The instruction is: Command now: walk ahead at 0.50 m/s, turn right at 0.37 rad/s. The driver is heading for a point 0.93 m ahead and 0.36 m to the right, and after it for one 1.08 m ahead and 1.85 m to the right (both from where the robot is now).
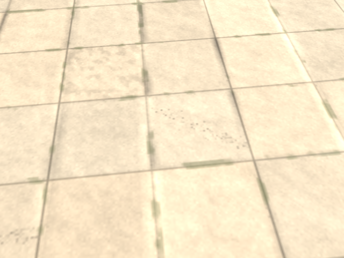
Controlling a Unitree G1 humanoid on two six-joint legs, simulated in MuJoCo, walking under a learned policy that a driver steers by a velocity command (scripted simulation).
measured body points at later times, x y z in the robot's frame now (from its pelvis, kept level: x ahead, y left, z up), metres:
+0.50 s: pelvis +0.28 +0.03 -0.01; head +0.32 +0.02 +0.44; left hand +0.32 +0.30 -0.14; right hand +0.44 -0.25 -0.09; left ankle +0.40 +0.10 -0.73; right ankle +0.09 -0.04 -0.68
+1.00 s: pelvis +0.51 -0.09 -0.01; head +0.54 -0.11 +0.44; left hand +0.83 -0.03 -0.10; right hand +0.34 -0.29 -0.15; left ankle +0.41 +0.10 -0.71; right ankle +0.56 -0.19 -0.73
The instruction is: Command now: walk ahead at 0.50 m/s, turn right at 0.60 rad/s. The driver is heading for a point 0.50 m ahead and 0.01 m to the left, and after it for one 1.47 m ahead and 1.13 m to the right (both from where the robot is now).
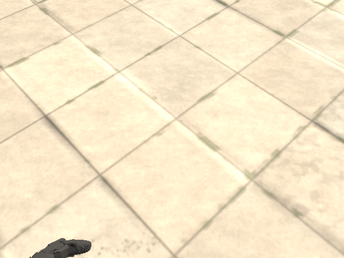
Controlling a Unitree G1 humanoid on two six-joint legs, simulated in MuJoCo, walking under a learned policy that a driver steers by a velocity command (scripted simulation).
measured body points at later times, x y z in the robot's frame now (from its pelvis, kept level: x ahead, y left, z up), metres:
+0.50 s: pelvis +0.28 +0.00 +0.01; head +0.31 -0.01 +0.46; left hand +0.32 +0.28 -0.12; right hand +0.44 -0.27 -0.08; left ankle +0.44 +0.07 -0.71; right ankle +0.10 -0.06 -0.72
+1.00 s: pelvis +0.53 -0.07 +0.01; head +0.57 -0.09 +0.46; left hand +0.82 +0.03 -0.08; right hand +0.39 -0.29 -0.12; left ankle +0.44 +0.07 -0.72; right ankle +0.62 -0.22 -0.69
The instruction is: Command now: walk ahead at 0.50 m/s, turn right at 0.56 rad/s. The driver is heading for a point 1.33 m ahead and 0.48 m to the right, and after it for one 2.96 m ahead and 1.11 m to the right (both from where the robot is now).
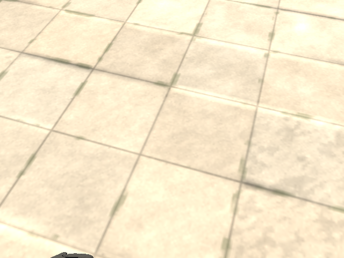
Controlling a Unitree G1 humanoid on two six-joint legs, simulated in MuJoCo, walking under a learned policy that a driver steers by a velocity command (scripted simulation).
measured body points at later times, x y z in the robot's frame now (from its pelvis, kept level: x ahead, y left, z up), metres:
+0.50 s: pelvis +0.28 -0.03 +0.01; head +0.31 -0.05 +0.46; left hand +0.33 +0.25 -0.11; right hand +0.42 -0.32 -0.09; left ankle +0.48 +0.07 -0.69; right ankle +0.15 -0.07 -0.73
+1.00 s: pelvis +0.54 -0.10 +0.01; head +0.57 -0.11 +0.46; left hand +0.84 -0.02 -0.09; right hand +0.37 -0.32 -0.12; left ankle +0.51 +0.03 -0.73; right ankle +0.59 -0.28 -0.68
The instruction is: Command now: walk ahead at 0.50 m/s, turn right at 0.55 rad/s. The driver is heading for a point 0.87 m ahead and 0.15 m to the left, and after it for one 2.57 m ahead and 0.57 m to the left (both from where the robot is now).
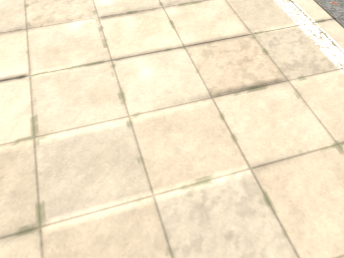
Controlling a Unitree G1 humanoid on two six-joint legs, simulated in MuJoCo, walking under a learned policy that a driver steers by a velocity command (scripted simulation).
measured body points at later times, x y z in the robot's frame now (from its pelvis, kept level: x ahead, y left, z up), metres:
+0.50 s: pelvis +0.27 -0.05 +0.00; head +0.29 -0.06 +0.45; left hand +0.29 +0.22 -0.13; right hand +0.38 -0.32 -0.12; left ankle +0.44 +0.09 -0.69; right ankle +0.19 -0.10 -0.74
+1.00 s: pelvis +0.56 -0.02 +0.00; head +0.59 +0.00 +0.45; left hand +0.70 +0.24 -0.11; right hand +0.60 -0.30 -0.12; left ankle +0.52 +0.03 -0.74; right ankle +0.71 -0.18 -0.68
